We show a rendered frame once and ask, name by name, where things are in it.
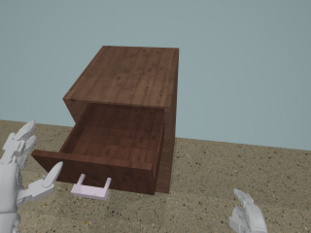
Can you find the cabinet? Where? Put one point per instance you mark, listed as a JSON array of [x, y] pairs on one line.
[[133, 76]]

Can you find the robot right hand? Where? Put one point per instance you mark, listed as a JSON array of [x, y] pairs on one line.
[[251, 218]]

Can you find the robot left forearm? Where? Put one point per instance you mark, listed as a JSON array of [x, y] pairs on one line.
[[9, 221]]

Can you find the handle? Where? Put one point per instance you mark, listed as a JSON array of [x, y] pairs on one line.
[[92, 192]]

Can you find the drawer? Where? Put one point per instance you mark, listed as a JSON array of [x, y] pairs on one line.
[[120, 142]]

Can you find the robot left hand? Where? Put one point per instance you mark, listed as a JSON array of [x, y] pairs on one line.
[[16, 149]]

